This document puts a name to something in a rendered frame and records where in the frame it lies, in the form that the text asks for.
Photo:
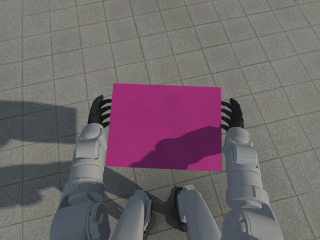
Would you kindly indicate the robot right shin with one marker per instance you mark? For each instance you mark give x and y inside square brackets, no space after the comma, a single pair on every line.
[186,188]

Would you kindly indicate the robot right hand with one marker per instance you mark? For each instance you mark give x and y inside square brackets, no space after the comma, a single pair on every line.
[236,115]

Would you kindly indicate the carton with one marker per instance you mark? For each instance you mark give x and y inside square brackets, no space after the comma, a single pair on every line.
[165,127]

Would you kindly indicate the robot right upper arm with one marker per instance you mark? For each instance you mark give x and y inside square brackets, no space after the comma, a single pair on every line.
[240,224]

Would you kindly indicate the right robot forearm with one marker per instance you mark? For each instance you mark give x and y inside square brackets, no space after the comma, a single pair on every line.
[245,189]

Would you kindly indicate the robot left foot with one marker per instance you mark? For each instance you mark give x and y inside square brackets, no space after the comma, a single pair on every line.
[146,232]

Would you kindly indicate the left robot forearm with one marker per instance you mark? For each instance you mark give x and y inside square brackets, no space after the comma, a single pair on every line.
[87,168]

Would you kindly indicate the robot left upper arm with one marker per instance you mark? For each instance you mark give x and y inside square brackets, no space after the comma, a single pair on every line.
[85,221]

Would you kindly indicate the robot left hand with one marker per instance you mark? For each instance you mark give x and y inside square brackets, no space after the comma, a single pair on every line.
[95,115]

